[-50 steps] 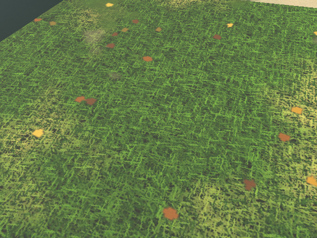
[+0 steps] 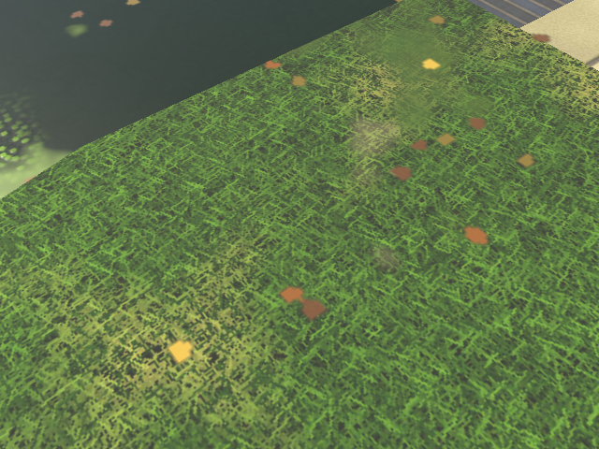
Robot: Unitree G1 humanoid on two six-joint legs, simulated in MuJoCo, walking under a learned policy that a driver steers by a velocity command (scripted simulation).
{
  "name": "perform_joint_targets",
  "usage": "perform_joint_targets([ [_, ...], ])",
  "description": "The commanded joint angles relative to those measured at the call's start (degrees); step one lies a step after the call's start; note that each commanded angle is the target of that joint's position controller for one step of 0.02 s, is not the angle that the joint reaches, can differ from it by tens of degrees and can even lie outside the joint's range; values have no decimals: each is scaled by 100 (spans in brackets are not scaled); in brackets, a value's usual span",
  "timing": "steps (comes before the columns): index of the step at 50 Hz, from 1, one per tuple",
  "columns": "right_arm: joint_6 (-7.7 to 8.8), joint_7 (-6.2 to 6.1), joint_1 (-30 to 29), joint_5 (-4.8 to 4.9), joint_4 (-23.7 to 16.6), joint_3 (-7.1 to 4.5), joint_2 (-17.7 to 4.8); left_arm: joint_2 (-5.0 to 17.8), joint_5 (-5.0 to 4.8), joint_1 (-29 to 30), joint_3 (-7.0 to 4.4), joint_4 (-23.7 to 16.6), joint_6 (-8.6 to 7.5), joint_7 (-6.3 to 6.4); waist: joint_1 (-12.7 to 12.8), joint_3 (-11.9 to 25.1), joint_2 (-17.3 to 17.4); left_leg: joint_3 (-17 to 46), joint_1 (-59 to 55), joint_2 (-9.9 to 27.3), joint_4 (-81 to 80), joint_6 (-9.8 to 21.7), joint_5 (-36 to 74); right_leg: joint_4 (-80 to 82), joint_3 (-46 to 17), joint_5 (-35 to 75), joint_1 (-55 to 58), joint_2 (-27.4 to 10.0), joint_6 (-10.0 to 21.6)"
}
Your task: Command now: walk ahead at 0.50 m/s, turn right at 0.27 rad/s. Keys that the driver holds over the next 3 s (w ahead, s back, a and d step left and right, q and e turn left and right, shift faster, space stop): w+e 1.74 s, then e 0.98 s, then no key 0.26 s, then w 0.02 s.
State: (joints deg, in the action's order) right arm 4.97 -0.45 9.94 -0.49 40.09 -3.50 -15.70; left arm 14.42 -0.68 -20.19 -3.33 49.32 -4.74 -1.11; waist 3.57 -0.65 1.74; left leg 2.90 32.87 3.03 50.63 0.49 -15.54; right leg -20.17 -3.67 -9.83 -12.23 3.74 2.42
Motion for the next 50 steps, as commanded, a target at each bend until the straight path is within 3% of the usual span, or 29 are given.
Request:
perform_joint_targets([
  [1, 110, 29, -427, 19, -484, -2, -176, 1090, -72, 310, -259, -461, -50, 105, -129, 143, -700, -62, -265, -111, -1184, -160, 900, 882, -1224, 813, -80, -1207, 1037],
  [6, 190, 110, -1013, 137, -676, -51, -372, 1065, -121, -181, -261, -378, 95, 154, 23, 83, -764, 46, -886, -354, -2158, -207, 1370, 536, -1568, 352, 43, -1281, 871],
  [9, 247, 84, -490, 133, -557, -177, -592, 979, -104, -106, -247, -453, 153, 183, -381, 248, -813, -1, -2019, -314, -2683, 15, 1174, -92, -1746, 186, -98, -1107, 603],
  [10, 260, 33, 90, 72, -469, -261, -793, 782, -65, 15, -184, -541, 132, 178, -698, 590, -718, 281, -2957, 73, -2660, 222, 1045, -848, -1541, 227, -488, -836, 411],
  [11, 235, -28, 1063, 2, -361, -364, -1196, 372, 52, 47, -53, -705, 96, 174, -1065, 1367, 147, 1325, -4337, 1204, -2620, 590, 858, -2637, -890, -835, -1310, -389, 146],
  [12, 125, 22, 1332, -22, -173, -433, -1478, 274, -129, -512, -5, -925, 22, 183, -752, 1743, 1956, 3627, -5237, 2240, -3181, 1358, -459, -4107, -322, -2479, -2958, -30, -15],
  [13, 117, 52, 1127, 31, -226, -325, -987, 830, -193, -428, -131, -784, 35, 205, -803, 1131, 1168, 3649, -4775, 2085, -3391, 1296, -1230, -4847, -501, -2216, -3477, -441, -72],
  [14, 110, 47, 936, 51, -248, -237, -688, 975, -163, -10, -184, -830, 70, 187, -840, 595, 714, 2801, -4264, 1830, -3419, 1108, -937, -5056, -446, -1715, -3593, -592, -87],
  [15, 109, 64, 642, 20, -256, -178, -555, 874, -125, 112, -183, -825, 113, 177, -691, 330, 355, 2176, -3715, 1567, -3563, 1013, -304, -5000, -360, -1318, -3388, -747, -141],
  [16, 106, 78, 420, -2, -222, -137, -411, 810, -64, 263, -201, -879, 150, 163, -590, 99, 292, 1712, -3324, 1366, -3723, 973, 165, -4805, -347, -1053, -3304, -869, -159],
  [17, 116, 76, 297, -31, -181, -142, -451, 707, -88, 262, -195, -945, 190, 122, -450, 0, 548, 1366, -2968, 1314, -3863, 978, 507, -4697, -316, -882, -3092, -1010, -191],
  [18, 142, 80, 236, -16, -146, -155, -428, 617, -101, 314, -175, -983, 229, 94, -422, -50, 557, 1060, -2782, 1237, -3998, 991, 815, -4603, -257, -764, -2997, -1064, -234],
  [24, 152, 20, 317, 11, 117, -284, -787, 396, -57, 999, -78, -1318, 260, -44, -489, -92, 185, -271, -2771, 1138, -4198, 983, 1942, -3131, -32, 613, -2911, -1071, -342],
  [27, 100, -8, 498, 72, 246, -322, -950, 379, -49, 1570, -38, -1513, 235, -147, -687, -226, 133, -709, -2877, 1143, -4177, 847, 1944, -2285, 252, 1106, -2630, -955, -219],
  [30, 22, -7, 687, 169, 381, -377, -1119, 476, -70, 1940, -58, -1744, 253, -226, -736, -351, 161, -930, -3335, 1315, -3992, 710, 2207, -1833, 431, 770, -2587, -866, -11],
  [32, -52, -23, 701, 210, 412, -422, -1276, 625, -46, 1883, -129, -1833, 276, -254, -590, -212, 275, -1149, -3601, 1348, -3441, 589, 3627, -1671, 712, 197, -2173, -596, 208],
  [33, -95, -42, 701, 232, 411, -448, -1375, 761, -31, 1590, -208, -1804, 298, -245, -386, 34, 372, -1270, -3649, 1314, -2860, 521, 4638, -1641, 903, -90, -1652, -360, 340],
  [34, -144, -61, 645, 252, 398, -438, -1382, 980, -43, 818, -349, -1621, 317, -217, 77, 446, 307, -1468, -3444, 1159, -1818, 389, 5205, -1333, 1051, 79, -597, -77, 525],
  [35, -136, -92, 746, 190, 356, -361, -1214, 1359, -59, -178, -549, -1362, 363, -125, 522, 963, 74, -1555, -2439, 945, -364, 164, 4510, -1229, 708, 320, 1085, -71, 759],
  [36, -48, -43, 1194, -82, 29, -113, -482, 2092, -107, -359, -683, -1332, 367, -28, 92, 1407, -1512, -1455, 166, 111, 1882, -223, -239, -1007, -2166, -110, 3144, -1635, 1646],
  [37, 173, 27, 938, 24, -94, -43, -583, 1944, -87, -456, -577, -1562, 275, -57, 235, 2479, -1394, -10, 1032, -475, 2922, -242, -1961, 64, -4564, -1065, 3718, -2345, 2260],
  [38, 281, 88, 336, 267, -240, -158, -1001, 1519, -32, -345, -446, -1487, 200, -97, 405, 1822, -846, 287, 1586, -158, 3003, -125, -1466, 271, -3854, -1020, 3369, -2196, 1889],
  [39, 340, 85, 159, 270, -289, -111, -935, 1344, -43, -111, -389, -1461, 156, -92, 234, 1165, -635, 206, 1573, 59, 2577, -27, -989, 270, -3115, -708, 2554, -1962, 1686],
  [40, 348, 36, 148, 123, -225, -116, -911, 1171, -35, 307, -326, -1515, 147, -78, -43, 743, -273, 197, 1227, 262, 2065, -39, -650, 284, -2552, -128, 1669, -1728, 1509],
  [41, 292, 5, 241, 21, -185, -163, -967, 1011, 32, 612, -263, -1604, 143, -61, -284, 555, -316, 226, 776, 397, 1722, -57, -408, 410, -2172, 426, 998, -1565, 1432],
  [42, 219, 13, 328, 5, -190, -177, -980, 1028, 84, 759, -262, -1670, 137, -46, -428, 494, -503, 236, 453, 416, 1575, -110, -322, 522, -2097, 786, 543, -1505, 1491],
  [45, 79, 2, 243, -58, -188, -128, -758, 1082, 35, 718, -281, -1564, 91, 38, -497, 331, -387, 77, 240, 337, 841, -322, 63, 686, -1541, 1380, -95, -1274, 1488],
  [48, 67, 23, -411, -70, -346, -35, -546, 1167, -16, 462, -307, -1416, 114, 134, -272, 150, -439, 54, 222, 157, -388, -435, 1242, 673, -1208, 1202, -257, -1006, 1258],
  [50, 99, 72, -840, -25, -436, 9, -466, 1177, -46, 299, -312, -1336, 148, 168, -93, 86, -550, 37, -61, -35, -1205, -434, 1846, 619, -1159, 776, -332, -885, 1099],
])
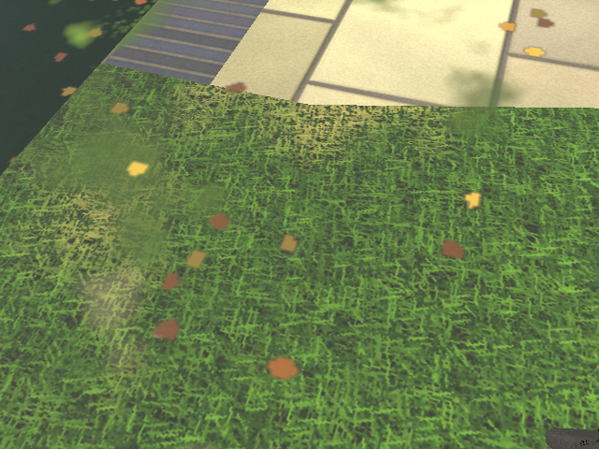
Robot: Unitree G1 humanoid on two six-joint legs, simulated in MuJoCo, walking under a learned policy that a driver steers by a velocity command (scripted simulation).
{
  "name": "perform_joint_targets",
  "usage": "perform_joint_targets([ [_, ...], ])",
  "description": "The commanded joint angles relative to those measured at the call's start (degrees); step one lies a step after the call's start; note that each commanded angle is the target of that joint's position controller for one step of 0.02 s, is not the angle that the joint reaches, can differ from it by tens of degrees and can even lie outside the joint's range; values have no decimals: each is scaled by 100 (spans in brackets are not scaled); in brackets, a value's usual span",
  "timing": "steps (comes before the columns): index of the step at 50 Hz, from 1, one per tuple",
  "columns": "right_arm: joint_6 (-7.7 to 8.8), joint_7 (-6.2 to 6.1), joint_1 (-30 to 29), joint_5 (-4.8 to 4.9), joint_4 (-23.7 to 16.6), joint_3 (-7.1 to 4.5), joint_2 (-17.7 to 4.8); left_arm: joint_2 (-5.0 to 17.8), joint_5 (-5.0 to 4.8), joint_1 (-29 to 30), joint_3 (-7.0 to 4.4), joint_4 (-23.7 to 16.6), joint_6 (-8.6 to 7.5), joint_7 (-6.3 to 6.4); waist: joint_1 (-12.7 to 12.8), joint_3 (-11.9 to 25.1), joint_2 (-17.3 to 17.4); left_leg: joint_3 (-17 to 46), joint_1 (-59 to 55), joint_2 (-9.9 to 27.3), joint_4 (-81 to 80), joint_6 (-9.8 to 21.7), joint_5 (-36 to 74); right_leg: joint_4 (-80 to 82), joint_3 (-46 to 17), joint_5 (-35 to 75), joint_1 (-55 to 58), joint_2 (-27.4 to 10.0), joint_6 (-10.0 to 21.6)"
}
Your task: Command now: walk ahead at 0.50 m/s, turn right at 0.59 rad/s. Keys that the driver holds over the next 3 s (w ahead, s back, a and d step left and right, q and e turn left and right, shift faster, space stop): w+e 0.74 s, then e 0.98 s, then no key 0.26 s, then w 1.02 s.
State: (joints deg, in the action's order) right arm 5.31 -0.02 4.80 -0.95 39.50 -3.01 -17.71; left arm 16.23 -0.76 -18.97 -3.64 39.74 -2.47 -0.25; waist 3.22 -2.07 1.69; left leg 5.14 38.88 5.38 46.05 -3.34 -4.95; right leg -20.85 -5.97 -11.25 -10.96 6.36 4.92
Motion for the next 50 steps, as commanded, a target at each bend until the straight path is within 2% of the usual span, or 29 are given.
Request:
perform_joint_targets([
  [1, 84, 58, -516, 54, -420, -33, -269, 1017, -51, 76, -288, -331, -65, 92, 17, 194, -572, -203, -803, -363, -1025, -45, 945, 663, -986, 751, -468, -1150, 807],
  [3, 130, 111, -767, 113, -507, -52, -351, 1032, -79, -122, -297, -231, -39, 101, 106, 152, -623, -128, -938, -459, -1372, -1, 981, 498, -1252, 530, -295, -1254, 775],
  [6, 194, 163, -737, 138, -539, -140, -546, 977, -82, -212, -291, -164, 16, 120, 23, 181, -774, -13, -1172, -546, -1770, 154, 425, 28, -1761, 426, 186, -1403, 664],
  [8, 239, 140, -214, 146, -423, -226, -647, 898, -72, -91, -277, -188, 56, 122, -284, 311, -933, -136, -1901, -581, -2055, 361, 126, -406, -1900, 641, 224, -1308, 507],
  [9, 265, 98, 322, 86, -333, -310, -800, 689, -48, -54, -204, -233, 47, 111, -556, 692, -862, -30, -2857, -351, -2114, 566, 126, -1069, -1696, 828, 9, -1037, 323],
  [10, 270, 42, 1182, 0, -274, -397, -1119, 344, 46, -82, -76, -349, 23, 97, -888, 1480, -201, 910, -4326, 650, -2012, 938, -98, -2676, -1175, 9, -716, -663, 87],
  [11, 177, 73, 1659, -21, -28, -502, -1519, 110, -143, -881, 9, -490, -24, 98, -545, 2126, 1736, 3558, -6018, 1872, -2506, 1890, -1392, -4468, -442, -2343, -2755, 37, -292],
  [12, 143, 103, 1550, 117, -111, -395, -973, 738, -190, -753, -97, -354, -22, 127, -688, 1684, 1106, 3963, -5741, 1885, -2848, 1758, -2797, -5182, -538, -2139, -3462, -470, -375],
  [13, 108, 72, 1322, 121, -161, -302, -650, 1039, -139, -96, -191, -421, 14, 127, -841, 967, 595, 3045, -5055, 1610, -2935, 1490, -2648, -5342, -412, -1604, -3595, -649, -411],
  [14, 70, 62, 1025, 58, -190, -244, -552, 978, -77, 185, -196, -480, 48, 133, -734, 572, 246, 2316, -4372, 1366, -3023, 1356, -1896, -5251, -242, -1215, -3404, -830, -447],
  [15, 50, 52, 862, 34, -146, -203, -431, 899, -22, 348, -207, -550, 53, 107, -634, 273, 251, 1816, -3871, 1170, -3149, 1342, -1309, -5004, -236, -950, -3291, -976, -467],
  [17, 80, 29, 750, 18, -75, -172, -329, 668, -98, 258, -194, -554, 100, 44, -452, 149, 535, 1017, -3355, 887, -3420, 1265, -711, -4715, -112, -715, -2890, -1173, -468],
  [19, 124, 26, 799, 58, 34, -211, -430, 481, -89, 370, -152, -621, 145, 24, -432, 87, 473, 582, -3246, 916, -3605, 1366, -257, -4473, -11, -534, -2977, -1238, -514],
  [22, 124, 14, 871, 47, 187, -279, -639, 393, -49, 659, -110, -720, 148, -8, -462, 60, 269, 42, -3417, 1003, -3717, 1454, 440, -3836, 12, 66, -3205, -1303, -598],
  [26, 49, -16, 933, 83, 333, -297, -786, 287, -53, 1277, -46, -817, 64, -151, -676, -78, 187, -823, -3534, 825, -3709, 1249, 881, -2539, 362, 1168, -2882, -1221, -523],
  [30, -62, -22, 1236, 187, 523, -350, -993, 278, -81, 1853, -27, -1048, 50, -290, -818, -281, 177, -1189, -4021, 1007, -3585, 1122, 1196, -1763, 696, 1028, -2719, -1098, -316],
  [31, -98, -25, 1245, 221, 546, -370, -1053, 333, -76, 1881, -51, -1095, 55, -315, -765, -277, 203, -1279, -4179, 1057, -3429, 1075, 1659, -1642, 787, 791, -2622, -1023, -222],
  [33, -169, -62, 1216, 280, 545, -429, -1245, 549, -33, 1594, -163, -1098, 91, -322, -481, 24, 395, -1507, -4412, 1064, -2653, 963, 3641, -1541, 1105, 167, -1961, -654, 26],
  [34, -217, -84, 1179, 303, 533, -447, -1307, 743, -28, 1036, -277, -980, 115, -305, -128, 359, 418, -1636, -4360, 996, -1812, 890, 4422, -1414, 1241, 31, -1212, -409, 194],
  [35, -235, -110, 1132, 309, 502, -402, -1204, 1038, -48, 41, -460, -713, 146, -238, 407, 863, 271, -1788, -3760, 806, -569, 710, 4279, -1067, 1212, 420, 251, -203, 424],
  [36, -201, -110, 1328, 88, 382, -242, -780, 1515, -88, -744, -614, -535, 214, -109, 585, 1389, -631, -1770, -2152, 506, 1296, 458, 1453, -1061, -255, 560, 2042, -1126, 792],
  [37, -34, -27, 1722, -26, 21, -19, -171, 1989, -100, -402, -606, -688, 123, -124, -133, 2084, -1764, -862, 52, -682, 3013, 203, -3023, -242, -3673, -870, 3420, -2394, 1871],
  [38, 134, 36, 950, 190, -44, -132, -775, 1463, -55, -444, -465, -798, 32, -168, 366, 2175, -978, 32, 586, -520, 3413, 257, -2849, 310, -3939, -724, 3311, -2510, 1741],
  [39, 211, 57, 582, 324, -197, -160, -892, 1243, 13, -162, -374, -763, -44, -178, 270, 1338, -809, -40, 798, -329, 3200, 324, -2324, 289, -3016, 394, 2605, -2367, 1522],
  [40, 229, 7, 602, 215, -125, -140, -825, 1108, -5, 193, -330, -784, -74, -170, -15, 911, -302, -60, 491, -97, 2773, 304, -1919, 170, -2246, 1600, 1763, -2082, 1330],
  [41, 194, -39, 665, 66, -58, -175, -865, 985, 6, 524, -300, -837, -62, -149, -231, 685, -226, -90, 125, 47, 2391, 223, -1745, 129, -1688, 2545, 1071, -1878, 1203],
  [43, 24, -54, 824, 17, -14, -196, -844, 929, 92, 805, -267, -882, -39, -86, -500, 646, -327, -110, -483, 88, 2081, 88, -1594, 247, -1280, 3489, 243, -1693, 1173],
  [46, -137, -98, 762, -26, -30, -112, -559, 1095, 69, 738, -315, -719, -3, 37, -546, 676, -382, -264, -644, -142, 1326, -146, -1110, 206, -817, 4195, -262, -1437, 1138],
  [50, -179, -49, 94, 6, -183, -29, -399, 1077, -32, 605, -314, -564, 201, 195, -304, 818, -640, -265, -974, -497, -128, -208, 85, -74, -681, 3521, -351, -1067, 734],
])
Over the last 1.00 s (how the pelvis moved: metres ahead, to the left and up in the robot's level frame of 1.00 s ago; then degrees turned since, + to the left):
0.48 -0.13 0.00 -34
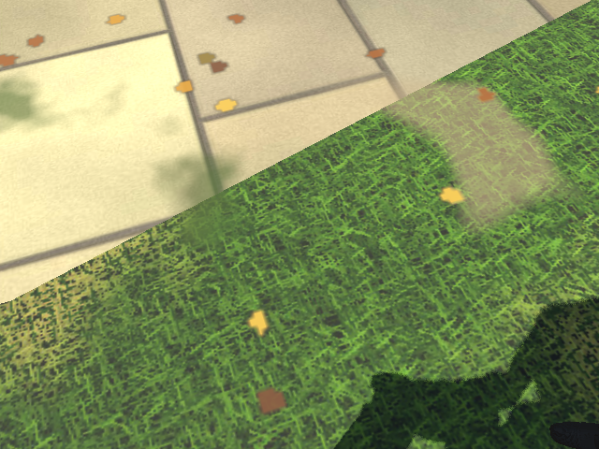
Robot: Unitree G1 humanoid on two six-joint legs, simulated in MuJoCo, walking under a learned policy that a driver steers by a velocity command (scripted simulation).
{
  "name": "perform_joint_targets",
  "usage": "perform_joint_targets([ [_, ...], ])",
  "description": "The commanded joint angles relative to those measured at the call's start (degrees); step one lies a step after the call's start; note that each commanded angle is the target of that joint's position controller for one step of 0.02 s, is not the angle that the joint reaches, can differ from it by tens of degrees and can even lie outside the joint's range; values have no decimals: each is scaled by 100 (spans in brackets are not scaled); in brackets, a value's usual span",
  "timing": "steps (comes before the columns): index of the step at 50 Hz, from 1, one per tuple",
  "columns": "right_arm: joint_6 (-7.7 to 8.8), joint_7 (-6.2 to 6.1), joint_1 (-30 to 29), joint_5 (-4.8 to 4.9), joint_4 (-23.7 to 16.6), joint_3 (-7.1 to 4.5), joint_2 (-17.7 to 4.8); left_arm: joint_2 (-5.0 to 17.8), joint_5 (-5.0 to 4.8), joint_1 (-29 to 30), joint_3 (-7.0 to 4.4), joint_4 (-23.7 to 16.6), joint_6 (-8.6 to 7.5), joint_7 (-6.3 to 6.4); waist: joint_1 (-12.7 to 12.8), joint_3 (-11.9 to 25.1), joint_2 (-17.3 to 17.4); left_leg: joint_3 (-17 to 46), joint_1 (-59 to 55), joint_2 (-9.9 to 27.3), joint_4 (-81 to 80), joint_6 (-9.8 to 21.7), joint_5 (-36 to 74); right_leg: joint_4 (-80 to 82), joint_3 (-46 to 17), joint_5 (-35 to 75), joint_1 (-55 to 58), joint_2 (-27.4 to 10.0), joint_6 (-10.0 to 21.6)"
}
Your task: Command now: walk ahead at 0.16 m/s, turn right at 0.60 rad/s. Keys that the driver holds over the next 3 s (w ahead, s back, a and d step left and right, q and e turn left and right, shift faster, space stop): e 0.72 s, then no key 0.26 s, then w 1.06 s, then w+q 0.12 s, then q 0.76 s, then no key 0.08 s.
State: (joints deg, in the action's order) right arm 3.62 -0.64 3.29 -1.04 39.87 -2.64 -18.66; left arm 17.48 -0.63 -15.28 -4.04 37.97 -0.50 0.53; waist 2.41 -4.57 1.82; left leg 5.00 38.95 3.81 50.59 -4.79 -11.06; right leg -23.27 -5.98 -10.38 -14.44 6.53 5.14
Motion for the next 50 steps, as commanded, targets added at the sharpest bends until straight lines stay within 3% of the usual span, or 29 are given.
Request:
perform_joint_targets([
  [1, -12, 40, 68, 38, -263, -58, -304, 959, -50, 180, -276, -356, 47, 144, -151, 1077, -688, -219, -1051, -412, -880, -53, 870, 106, -793, 3179, 46, -1094, 647],
  [4, -7, 92, -205, 68, -363, -97, -420, 942, -42, 76, -269, -291, 132, 168, -60, 1040, -762, -39, -1123, -558, -1513, 22, 689, -224, -1332, 2633, 373, -1203, 561],
  [6, 32, 107, -90, 54, -364, -170, -547, 884, -35, 170, -247, -322, 152, 175, -155, 994, -906, 66, -1305, -594, -1949, 158, 426, -522, -1774, 2261, 591, -1225, 482],
  [8, 115, 77, 272, 5, -316, -228, -630, 729, -41, 397, -189, -413, 143, 175, -423, 1027, -900, 73, -2185, -327, -2821, 441, 1529, -1107, -1813, 1601, 421, -885, 189],
  [9, 119, 14, 538, -96, -353, -297, -985, 418, 63, 274, -89, -521, 110, 168, -395, 1525, -157, 899, -3347, 750, -2693, 866, 3306, -2269, -1280, 229, -162, -433, -109],
  [10, 13, -1, 667, -248, -299, -314, -1108, 314, 5, -552, -55, -512, 104, 170, -17, 1888, 1311, 2622, -4523, 2072, -2706, 2072, 4674, -3502, -595, -3119, -1551, 367, -503],
  [11, -60, -1, 720, -31, -301, -292, -816, 895, 17, -883, -176, -331, 124, 144, -29, 2027, 1153, 3182, -4435, 2344, -2768, 2327, 3738, -4413, -527, -3097, -1865, -108, -745],
  [12, -103, -25, 565, 17, -405, -201, -495, 1185, -53, -482, -287, -266, 206, 146, -198, 1576, 665, 2358, -4087, 1931, -2743, 2099, 3087, -4850, -428, -2654, -2017, -303, -891],
  [13, -166, -36, 402, -8, -435, -166, -392, 1145, -72, -241, -308, -244, 307, 181, -200, 1315, 365, 1731, -3705, 1550, -2832, 1849, 2435, -4972, -267, -2281, -2062, -416, -974],
  [14, -218, -57, 226, 14, -459, -153, -379, 1089, -60, -87, -312, -302, 387, 205, -193, 1063, 344, 1407, -3331, 1376, -2981, 1763, 1874, -4969, -207, -2000, -2086, -527, -1016],
  [16, -283, -96, 65, -45, -442, -170, -460, 754, -93, -22, -236, -373, 457, 182, -130, 794, 556, 649, -2701, 966, -3305, 1657, 1469, -4541, 137, -1592, -1698, -586, -1035],
  [17, -305, -111, 81, -56, -415, -185, -469, 616, -93, 3, -200, -406, 450, 178, -157, 818, 681, 444, -2734, 914, -3367, 1685, 1468, -4251, 271, -1523, -1629, -595, -1044],
  [20, -345, -135, 170, -26, -346, -251, -585, 512, -37, 251, -147, -538, 409, 142, -298, 1043, 748, 197, -3030, 1144, -3391, 1853, 1646, -3473, 387, -1394, -1434, -810, -1022],
  [25, -411, -76, 114, 70, -257, -349, -819, 578, -26, 369, -148, -617, 409, -1, -356, 1089, 817, -154, -2955, 1349, -3399, 1796, 1196, -2246, 688, -1063, -718, -897, -795],
  [27, -427, -60, 82, 144, -202, -369, -875, 600, -20, 261, -183, -599, 418, -60, -246, 1055, 785, -267, -2931, 1395, -3209, 1638, 1001, -1560, 823, -788, -390, -840, -618],
  [29, -455, -63, 196, 229, -76, -352, -744, 665, 1, -112, -260, -434, 413, -74, -74, 1034, 589, -615, -2505, 1202, -2629, 1168, 471, -545, 898, -159, 430, -635, -290],
  [30, -466, -28, 440, 175, 20, -295, -480, 974, 10, -297, -364, -414, 407, -21, -86, 870, -277, -1098, -1731, 800, -1641, 641, -358, 144, -26, 602, 992, -1127, 48],
  [31, -462, 14, 444, -126, -231, -187, -187, 1591, 3, -239, -463, -600, 397, 88, -327, 716, -2078, -1477, -134, -106, 128, 17, -2579, 265, -2084, 2226, 1468, -2551, 886],
  [32, -410, -58, -225, -30, -434, -284, -451, 1579, 247, -263, -447, -675, 265, 32, 177, 913, -1637, -467, 75, -348, 1084, 58, -2730, 546, -2489, 1787, 797, -2821, 1528],
  [33, -412, -93, -302, 101, -418, -342, -584, 1404, 273, -5, -392, -639, 149, 12, 18, 746, -1190, -239, 92, -223, 1388, 163, -2191, 614, -2005, 1266, 660, -2479, 1277],
  [34, -429, -129, -106, 110, -309, -382, -608, 1217, 155, 346, -352, -642, 93, 30, -179, 654, -986, -172, 119, -162, 1353, 210, -1650, 554, -1633, 970, 616, -2168, 926],
  [35, -449, -172, 25, 59, -177, -407, -613, 1006, 58, 530, -277, -671, 85, 54, -234, 706, -911, -147, 60, -132, 1358, 174, -1362, 492, -1441, 1015, 637, -2008, 736],
  [36, -453, -178, 132, 17, -157, -416, -599, 941, 27, 639, -231, -691, 94, 87, -304, 750, -969, -170, -119, -196, 1486, 107, -1110, 442, -1305, 1352, 529, -1887, 712],
  [39, -430, -122, 302, 105, -92, -379, -465, 712, 93, 579, -124, -665, 101, 147, -315, 1007, -941, -244, -417, -275, 1331, -3, -746, 337, -1025, 1862, 722, -1741, 740],
  [43, -424, -49, 63, 114, -172, -261, -265, 754, 113, 465, -120, -547, 137, 158, -126, 934, -1017, -263, -831, -202, 29, -37, -772, 220, -1082, 1686, 864, -1724, 754],
  [47, -400, 15, 104, 155, -187, -243, -330, 786, 130, 530, -101, -456, 180, 67, -38, 795, -1049, -356, -1590, -235, -832, 49, -1102, 116, -1328, 1654, 499, -1780, 865],
  [49, -367, 42, 221, 158, -157, -224, -288, 692, 90, 642, -52, -392, 186, 37, -130, 769, -984, -389, -1958, -262, -1519, 118, -903, -20, -1423, 1762, 446, -1720, 808],
  [50, -334, 71, 427, 139, -85, -189, -192, 570, 49, 691, 0, -347, 186, 36, -280, 887, -879, -475, -2431, -302, -2251, 195, -401, -21, -1377, 1082, 334, -1573, 684],
])
Over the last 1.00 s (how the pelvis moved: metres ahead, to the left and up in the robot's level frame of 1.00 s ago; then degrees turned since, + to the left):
0.49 -0.11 0.00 -36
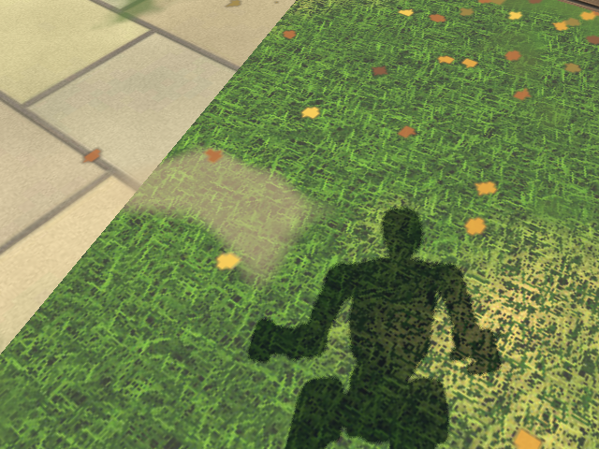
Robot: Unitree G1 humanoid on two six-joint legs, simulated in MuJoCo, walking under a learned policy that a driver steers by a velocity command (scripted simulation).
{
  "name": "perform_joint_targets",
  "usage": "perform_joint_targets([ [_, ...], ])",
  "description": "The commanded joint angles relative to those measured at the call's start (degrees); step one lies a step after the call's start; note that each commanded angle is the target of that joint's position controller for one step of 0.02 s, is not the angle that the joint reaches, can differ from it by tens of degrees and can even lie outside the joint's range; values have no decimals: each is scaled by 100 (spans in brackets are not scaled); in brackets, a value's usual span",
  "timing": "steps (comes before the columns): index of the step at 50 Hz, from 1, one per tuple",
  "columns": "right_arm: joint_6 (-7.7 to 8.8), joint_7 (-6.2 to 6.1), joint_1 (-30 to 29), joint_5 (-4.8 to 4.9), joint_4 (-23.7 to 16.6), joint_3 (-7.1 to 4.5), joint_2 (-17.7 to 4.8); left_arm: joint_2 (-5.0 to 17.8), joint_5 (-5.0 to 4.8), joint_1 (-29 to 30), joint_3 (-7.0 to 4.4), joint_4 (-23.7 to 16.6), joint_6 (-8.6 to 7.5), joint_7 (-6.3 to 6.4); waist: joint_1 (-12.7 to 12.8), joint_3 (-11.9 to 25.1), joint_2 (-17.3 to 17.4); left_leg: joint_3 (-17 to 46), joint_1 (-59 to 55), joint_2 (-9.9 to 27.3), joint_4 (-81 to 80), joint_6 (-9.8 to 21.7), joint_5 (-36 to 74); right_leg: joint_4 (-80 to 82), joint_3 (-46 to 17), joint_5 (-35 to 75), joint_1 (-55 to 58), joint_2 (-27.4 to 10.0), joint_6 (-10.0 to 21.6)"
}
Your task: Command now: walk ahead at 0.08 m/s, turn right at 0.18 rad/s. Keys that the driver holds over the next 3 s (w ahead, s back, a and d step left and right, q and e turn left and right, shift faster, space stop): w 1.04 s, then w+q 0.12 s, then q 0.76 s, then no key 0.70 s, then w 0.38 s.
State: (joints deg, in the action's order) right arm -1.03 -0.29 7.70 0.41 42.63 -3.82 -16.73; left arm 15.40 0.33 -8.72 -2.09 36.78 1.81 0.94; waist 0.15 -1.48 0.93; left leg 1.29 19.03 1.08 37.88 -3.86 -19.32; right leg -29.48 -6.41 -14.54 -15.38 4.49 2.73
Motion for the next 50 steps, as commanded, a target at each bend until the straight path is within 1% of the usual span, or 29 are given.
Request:
perform_joint_targets([
  [1, 166, 60, 153, -72, -287, -35, -324, 625, -50, -17, -130, -160, -69, -11, -154, 615, -644, -116, -1061, -23, -1628, 197, 1087, 638, -1279, 517, 122, -1164, 690],
  [2, 187, 42, 349, -138, -257, -61, -543, 538, 28, -171, -99, -100, -106, -19, -98, 673, -344, 300, -1588, 406, -1509, 378, 1220, 361, -1096, -440, -321, -856, 405],
  [3, 190, 23, 439, -134, -231, -160, -1001, 454, 76, -365, -92, -116, -162, -38, 134, 582, 511, 911, -1689, 915, -1487, 819, 428, -240, -309, -1384, -926, -188, 142],
  [4, 203, 30, 744, -85, -106, -224, -1111, 556, 38, -47, -111, -221, -223, -25, -143, 393, 1177, 1946, -1310, 1404, -2236, 1459, -1377, -978, 356, -1458, -1197, 68, -113],
  [5, 244, 13, 720, -71, -120, -199, -1050, 821, -51, 323, -201, -319, -284, -15, -298, -170, 1258, 2630, -1089, 1782, -2759, 1750, -2185, -1537, 466, -1425, -1634, -122, -204],
  [7, 345, -78, 901, -54, -36, -178, -993, 913, -141, 448, -308, -336, -346, -25, -352, -471, 1111, 2894, -1309, 1939, -2951, 1837, -2017, -2668, 252, -1648, -2427, -417, -237],
  [9, 407, -119, 929, 42, -19, -149, -859, 660, -137, 338, -268, -266, -433, -105, -303, -358, 807, 2303, -1710, 1665, -2910, 1615, -1397, -2508, 278, -1146, -2665, -633, -196],
  [13, 369, -73, 857, 87, -43, -182, -912, 227, -108, 501, -133, -206, -604, -260, -352, -63, 905, 963, -1062, 1003, -2798, 1369, 37, -940, 841, -386, -1089, -447, -275],
  [16, 333, 11, 908, 167, -31, -201, -1019, 417, -159, 87, -200, -53, -592, -296, -105, 16, 786, 871, -471, 1120, -2516, 1379, -18, -36, 1022, 336, 95, -321, -221],
  [18, 353, 46, 938, 111, -9, -99, -765, 643, -201, -707, -321, 218, -549, -228, 276, 202, 572, 714, 121, 985, -1880, 1139, -26, 185, 942, 342, 1281, -301, -81],
  [19, 396, 74, 862, 29, -52, 22, -413, 914, -202, -1369, -418, 330, -554, -154, 605, 483, 27, 244, 630, 596, -565, 822, 70, 503, 108, -57, 2102, -926, 144],
  [20, 510, 53, 879, -26, -399, 159, 16, 1698, -90, -1869, -564, 328, -538, -113, 619, 873, -1708, -377, 2068, -69, 1627, 401, -857, 1293, -2435, -1313, 2951, -2394, 960],
  [21, 596, -4, 691, 134, -488, 27, -493, 1530, -52, -1959, -519, 386, -614, -173, 713, 767, -1455, 233, 2688, -91, 2776, 409, -1324, 1877, -3769, -2517, 2571, -2715, 1507],
  [22, 646, 14, 581, 239, -499, -66, -782, 1163, -69, -1589, -383, 360, -686, -197, 517, 126, -1157, 357, 3128, 254, 3108, 569, -831, 1895, -3207, -2644, 2260, -2589, 1387],
  [23, 671, 35, 545, 218, -425, -60, -757, 912, -39, -1345, -304, 323, -728, -204, 405, -82, -981, 313, 3083, 424, 3061, 663, -284, 1891, -2531, -2042, 1993, -2275, 1211],
  [25, 684, 82, 500, 63, -356, -67, -630, 721, -1, -1013, -227, 295, -723, -203, 194, -210, -695, 303, 2749, 636, 2597, 654, 413, 1989, -1600, -631, 1540, -1864, 978],
  [28, 610, 170, 402, 26, -356, -18, -411, 723, -36, -1053, -227, 344, -732, -160, 110, -165, -582, 97, 2547, 620, 2036, 466, 1057, 2188, -829, 735, 1339, -1655, 985],
  [32, 604, 207, -423, 14, -622, 102, -150, 834, -75, -1246, -246, 529, -691, -83, 295, -306, -490, -101, 2153, 426, 425, 270, 2033, 2278, -99, 1489, 1064, -1442, 890],
  [35, 643, 288, -1008, 60, -802, 139, -136, 944, -121, -1569, -272, 721, -668, -55, 476, -436, -449, -211, 1771, 245, -330, 311, 2525, 2313, 32, 1401, 1051, -1534, 863],
  [38, 674, 374, -1272, 80, -945, 112, -251, 984, -160, -1694, -297, 887, -614, -47, 415, -507, -437, -111, 1820, 188, -733, 533, 2349, 2075, 21, 1782, 1613, -1793, 771],
  [41, 683, 381, -889, 47, -895, 13, -494, 1147, -135, -1647, -355, 947, -527, -15, 90, -73, -619, -325, 1071, -108, -834, 815, 1708, 1273, 111, 3806, 2126, -1841, 585],
  [42, 666, 333, -251, 40, -735, -89, -670, 1177, -113, -1569, -357, 947, -482, -3, -285, 380, -667, -504, 188, -301, -896, 978, 1650, 463, 262, 4822, 2092, -1692, 482],
  [43, 637, 258, 683, 35, -494, -199, -907, 1095, -72, -1546, -310, 909, -454, 21, -724, 1013, -626, -382, -1309, -149, -783, 1173, 1812, -723, 426, 4772, 1446, -1448, 300],
  [44, 610, 200, 1502, -106, -376, -311, -1409, 585, 13, -2021, -155, 742, -501, 5, -704, 2016, 342, 1601, -3722, 1311, -568, 1847, 1515, -2916, 615, 2591, -596, -858, 1],
  [45, 610, 252, 1729, -35, -241, -268, -1316, 178, -32, -2471, -9, 863, -613, -48, -533, 2781, 1407, 4055, -4600, 2154, -1568, 2368, 143, -4285, -44, -1843, -1900, -14, -167],
  [46, 597, 224, 1522, 31, -237, -151, -880, 828, -216, -1763, -177, 763, -701, -94, -694, 2018, 916, 3829, -4077, 1925, -1970, 2072, -553, -4751, -318, -1732, -2525, -354, -112],
  [47, 584, 199, 1047, 51, -266, -106, -779, 978, -302, -1191, -212, 559, -755, -108, -570, 1086, 598, 2973, -3114, 1764, -2150, 1881, -273, -4596, -23, -1174, -2733, -656, -70],
  [48, 589, 194, 710, -6, -292, -79, -698, 913, -226, -902, -195, 504, -788, -78, -390, 616, 129, 2415, -2215, 1572, -2315, 1811, 347, -4290, 118, -679, -2544, -907, -72],
  [50, 650, 220, 396, -133, -307, -26, -486, 749, -129, -1071, -215, 575, -707, -69, 8, 381, 265, 1710, -1215, 1223, -2648, 1771, 1201, -3869, 81, -187, -1887, -1203, -111],
])
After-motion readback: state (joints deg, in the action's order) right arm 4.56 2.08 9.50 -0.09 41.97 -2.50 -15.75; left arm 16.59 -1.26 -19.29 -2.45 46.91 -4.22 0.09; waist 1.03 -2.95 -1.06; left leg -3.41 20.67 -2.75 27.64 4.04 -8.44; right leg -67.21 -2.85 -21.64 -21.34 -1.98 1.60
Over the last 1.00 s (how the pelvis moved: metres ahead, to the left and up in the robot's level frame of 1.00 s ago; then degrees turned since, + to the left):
0.11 -0.01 -0.01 -31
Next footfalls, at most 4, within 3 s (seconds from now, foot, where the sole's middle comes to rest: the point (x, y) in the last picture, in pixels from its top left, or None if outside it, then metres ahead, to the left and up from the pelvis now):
0.04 left None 0.04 0.14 -0.77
0.38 right None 0.16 -0.14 -0.77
0.86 left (286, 437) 0.51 0.09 -0.77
1.34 right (374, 320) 0.80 -0.13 -0.77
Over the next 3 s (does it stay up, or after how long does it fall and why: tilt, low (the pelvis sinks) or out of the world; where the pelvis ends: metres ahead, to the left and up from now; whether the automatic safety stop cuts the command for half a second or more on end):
stays up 0.76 0.05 0.00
